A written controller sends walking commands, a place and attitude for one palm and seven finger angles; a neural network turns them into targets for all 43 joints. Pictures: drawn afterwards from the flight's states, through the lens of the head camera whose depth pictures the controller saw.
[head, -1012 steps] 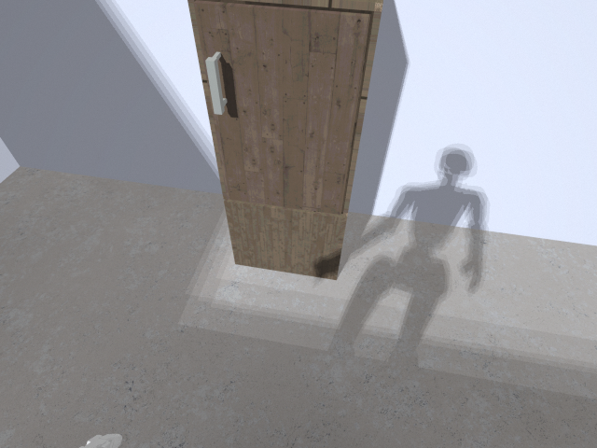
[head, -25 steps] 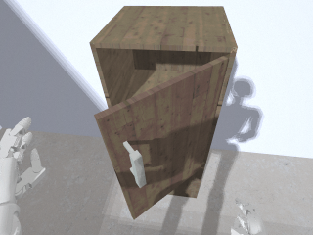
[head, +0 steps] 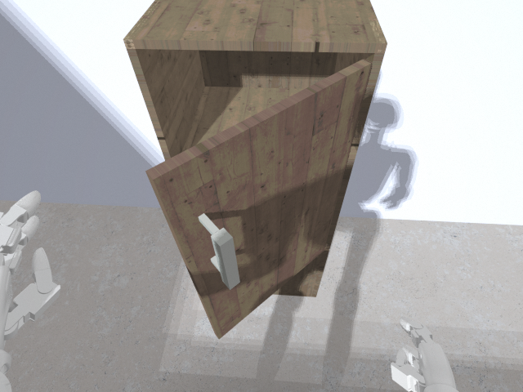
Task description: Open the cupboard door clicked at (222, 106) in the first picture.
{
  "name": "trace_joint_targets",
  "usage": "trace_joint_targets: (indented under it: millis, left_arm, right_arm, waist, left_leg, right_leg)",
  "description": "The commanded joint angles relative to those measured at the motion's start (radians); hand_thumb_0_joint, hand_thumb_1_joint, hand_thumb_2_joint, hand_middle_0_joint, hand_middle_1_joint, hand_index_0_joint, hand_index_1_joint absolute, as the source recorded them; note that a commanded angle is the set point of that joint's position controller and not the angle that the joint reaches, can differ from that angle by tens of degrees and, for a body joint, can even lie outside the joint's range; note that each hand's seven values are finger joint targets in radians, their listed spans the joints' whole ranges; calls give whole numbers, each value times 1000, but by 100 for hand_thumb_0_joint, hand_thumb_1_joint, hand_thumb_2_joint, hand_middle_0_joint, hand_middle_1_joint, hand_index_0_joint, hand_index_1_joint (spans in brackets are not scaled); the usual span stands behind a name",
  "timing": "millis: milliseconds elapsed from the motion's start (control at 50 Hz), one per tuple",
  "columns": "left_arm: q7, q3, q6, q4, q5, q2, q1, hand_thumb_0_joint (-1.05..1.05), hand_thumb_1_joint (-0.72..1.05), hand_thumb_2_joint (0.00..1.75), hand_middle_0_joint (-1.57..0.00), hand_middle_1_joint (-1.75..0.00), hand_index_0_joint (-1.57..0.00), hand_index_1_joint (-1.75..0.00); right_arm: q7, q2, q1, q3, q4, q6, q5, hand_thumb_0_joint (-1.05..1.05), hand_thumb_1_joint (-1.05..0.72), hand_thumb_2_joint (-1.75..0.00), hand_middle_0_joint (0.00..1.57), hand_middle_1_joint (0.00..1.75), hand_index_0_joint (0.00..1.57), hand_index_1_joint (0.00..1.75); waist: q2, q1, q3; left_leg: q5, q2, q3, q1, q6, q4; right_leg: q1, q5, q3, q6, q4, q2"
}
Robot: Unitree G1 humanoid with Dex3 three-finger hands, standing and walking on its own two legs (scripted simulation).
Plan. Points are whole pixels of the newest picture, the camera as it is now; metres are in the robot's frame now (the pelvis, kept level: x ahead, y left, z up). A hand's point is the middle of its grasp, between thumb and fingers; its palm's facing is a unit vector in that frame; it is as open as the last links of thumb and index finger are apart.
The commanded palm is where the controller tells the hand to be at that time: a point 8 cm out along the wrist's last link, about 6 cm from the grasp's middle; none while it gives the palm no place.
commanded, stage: step back with the hand held close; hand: left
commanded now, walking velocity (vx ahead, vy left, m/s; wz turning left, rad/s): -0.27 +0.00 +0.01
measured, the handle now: (219, 252) +0.30 +0.09 +0.05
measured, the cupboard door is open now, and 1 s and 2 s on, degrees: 45 45 45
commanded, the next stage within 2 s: stop stepping back and stand still in 0.84 s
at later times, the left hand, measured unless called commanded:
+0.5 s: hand out of the picture +0.10 +0.29 +0.15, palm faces +0.46 -0.76 -0.46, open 7.4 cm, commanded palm +0.04 +0.33 +0.17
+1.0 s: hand out of the picture +0.01 +0.25 +0.17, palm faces +0.32 -0.81 -0.49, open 7.4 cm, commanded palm -0.04 +0.31 +0.17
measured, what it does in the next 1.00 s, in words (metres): walks backwards: right foot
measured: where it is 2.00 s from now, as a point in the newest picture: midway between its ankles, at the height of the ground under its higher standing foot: outside the picture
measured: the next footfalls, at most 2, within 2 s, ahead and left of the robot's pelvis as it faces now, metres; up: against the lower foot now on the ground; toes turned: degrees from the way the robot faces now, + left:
right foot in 0.92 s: -0.23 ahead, -0.07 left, +0.00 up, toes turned +6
left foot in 1.06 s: -0.05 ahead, +0.11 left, +0.00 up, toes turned -3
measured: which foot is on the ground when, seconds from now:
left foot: down 0.00-0.94, up 0.96-1.00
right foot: down 0.00-0.56, up 0.58-0.90, down 0.92-1.00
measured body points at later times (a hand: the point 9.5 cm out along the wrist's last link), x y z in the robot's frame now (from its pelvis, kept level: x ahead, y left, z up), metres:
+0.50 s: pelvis -0.09 +0.02 -0.02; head -0.07 +0.04 +0.43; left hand +0.07 +0.32 +0.17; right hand +0.09 -0.21 -0.10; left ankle +0.00 +0.11 -0.73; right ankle +0.01 -0.11 -0.74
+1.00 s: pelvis -0.20 +0.01 -0.02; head -0.17 +0.04 +0.43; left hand -0.01 +0.30 +0.20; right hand -0.02 -0.21 -0.10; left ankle -0.04 +0.11 -0.72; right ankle -0.32 -0.10 -0.74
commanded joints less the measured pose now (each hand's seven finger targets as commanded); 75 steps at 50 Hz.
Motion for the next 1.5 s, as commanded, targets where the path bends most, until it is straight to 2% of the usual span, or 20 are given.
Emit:
trace_joint_targets:
  millis: [0,300,400,460,500,540,560,620,820,920,960,1000,1040,1080,1160,1180,1220,1300,1400,1480]
  left_arm:
    - [40,201,-79,-276,-1,236,-1,0,90,90,-20,-30,-20,-30]
    - [54,205,-128,-253,50,192,-64,0,90,90,-20,-30,-20,-30]
    - [66,207,-149,-319,35,221,-65,0,90,90,-20,-30,-20,-30]
    - [83,201,-146,-323,26,222,-64,0,90,90,-20,-30,-20,-30]
    - [86,214,-144,-339,20,229,-71,0,90,90,-20,-30,-20,-30]
    - [91,257,-163,-366,40,247,-83,0,90,90,-20,-30,-20,-30]
    - [94,267,-164,-359,51,246,-109,0,90,90,-20,-30,-20,-30]
    - [87,261,-169,-320,36,233,-98,0,90,90,-20,-30,-20,-30]
    - [56,185,-158,-349,-20,209,-45,0,90,90,-20,-30,-20,-30]
    - [45,329,-205,-372,-38,380,-58,0,90,90,-20,-30,-20,-30]
    - [33,312,-174,-345,-24,340,-22,0,90,90,-20,-30,-20,-30]
    - [26,267,-123,-288,-32,266,21,0,90,90,-20,-30,-20,-30]
    - [25,226,-104,-244,-27,236,-31,0,90,90,-20,-30,-20,-30]
    - [40,173,-114,-114,-29,186,-111,0,90,90,-20,-30,-20,-30]
    - [43,218,-110,-180,1,242,-30,0,90,90,-20,-30,-20,-30]
    - [36,210,-111,-208,10,241,1,0,90,90,-20,-30,-20,-30]
    - [32,203,-114,-309,10,251,7,0,90,90,-20,-30,-20,-30]
    - [48,218,-152,-307,28,252,-74,0,90,90,-20,-30,-20,-30]
    - [83,172,-157,-151,43,197,-159,0,90,90,-20,-30,-20,-30]
    - [79,188,-165,-210,35,210,-146,0,90,90,-20,-30,-20,-30]
  right_arm:
    - [-15,-91,-88,-47,-178,-41,2,0,-90,-90,20,30,20,30]
    - [-11,-117,-54,-54,-189,-93,-6,0,-90,-90,20,30,20,30]
    - [0,-91,-17,-56,-156,-104,-9,0,-90,-90,20,30,20,30]
    - [5,-74,-12,-42,-122,-100,-14,0,-90,-90,20,30,20,30]
    - [-5,-96,-31,-44,-136,-98,-11,0,-90,-90,20,30,20,30]
    - [-19,-125,-72,-52,-150,-118,-20,0,-90,-90,20,30,20,30]
    - [-17,-86,-49,-49,-139,-134,-32,0,-90,-90,20,30,20,30]
    - [10,-88,-43,-79,-106,-161,-18,0,-90,-90,20,30,20,30]
    - [36,-65,-18,-49,-45,-170,-29,0,-90,-90,20,30,20,30]
    - [9,-31,-98,-17,-83,-145,-23,0,-90,-90,20,30,20,30]
    - [2,-47,-85,-29,-96,-148,6,0,-90,-90,20,30,20,30]
    - [-6,-46,-64,-9,-97,-128,1,0,-90,-90,20,30,20,30]
    - [-13,-98,-75,-26,-83,-151,-8,0,-90,-90,20,30,20,30]
    - [-5,-109,-13,-28,-49,-180,-2,0,-90,-90,20,30,20,30]
    - [-4,-91,-63,-34,-95,-159,-15,0,-90,-90,20,30,20,30]
    - [3,-84,-66,-39,-114,-146,-13,0,-90,-90,20,30,20,30]
    - [14,-87,-78,-57,-106,-129,-12,0,-90,-90,20,30,20,30]
    - [11,-60,-21,-30,-67,-150,-30,0,-90,-90,20,30,20,30]
    - [-37,-74,21,-42,-38,-202,-27,0,-90,-90,20,30,20,30]
    - [-17,-103,28,-51,-79,-200,-12,0,-90,-90,20,30,20,30]
  waist:
    - [-30,5,-222]
    - [41,-6,-71]
    - [-140,-22,-103]
    - [-182,-32,-145]
    - [-44,-31,-92]
    - [351,-20,-72]
    - [333,-28,-85]
    - [86,-16,-135]
    - [214,-3,-283]
    - [-151,27,-187]
    - [-274,5,-186]
    - [-88,-42,-187]
    - [242,-27,-180]
    - [145,-33,-50]
    - [119,-6,-95]
    - [25,-4,-87]
    - [-322,0,0]
    - [-94,-52,-52]
    - [-52,-24,-69]
    - [161,-19,-99]
  left_leg:
    - [294,64,-71,33,18,-25]
    - [-449,141,-187,-505,92,-177]
    - [-262,-9,-65,-137,11,260]
    - [-177,-6,-51,23,2,317]
    - [-236,42,-132,-53,24,81]
    - [-564,289,-461,-430,125,-323]
    - [-576,352,-528,-518,166,-409]
    - [-364,295,-370,-308,146,-277]
    - [1,160,-147,115,-35,-294]
    - [-135,13,-2,9,-40,342]
    - [-125,-8,-32,-117,-23,400]
    - [181,-18,-2,27,-4,131]
    - [460,134,-227,181,77,-73]
    - [10,236,-416,-58,130,-256]
    - [-435,107,-217,-329,19,-292]
    - [-400,22,-108,-357,-10,-111]
    - [-179,-85,-52,-252,-44,655]
    - [-96,44,-42,-230,-21,529]
    - [-152,2,51,17,22,5]
    - [128,262,-323,130,127,-131]
  right_leg:
    - [65,297,79,11,17,-82]
    - [188,-77,100,22,196,-27]
    - [-259,-358,313,-89,-113,-218]
    - [-358,-256,245,-99,-101,-266]
    - [-338,-277,158,-39,23,-157]
    - [-56,-224,49,34,516,39]
    - [1,-253,97,31,792,65]
    - [-123,-281,113,27,830,61]
    - [21,-284,-34,-31,-32,75]
    - [-162,384,171,-92,-160,-299]
    - [-24,591,108,-96,-3,-250]
    - [-28,518,26,-36,139,-159]
    - [-167,-72,-12,37,344,3]
    - [-102,-422,99,26,405,39]
    - [203,-294,1,-19,122,38]
    - [172,-375,67,-50,9,-22]
    - [-337,-683,569,-173,-359,-369]
    - [-252,-411,259,-115,-213,-255]
    - [-147,-389,194,-96,-84,-195]
    - [-255,-227,-14,17,341,0]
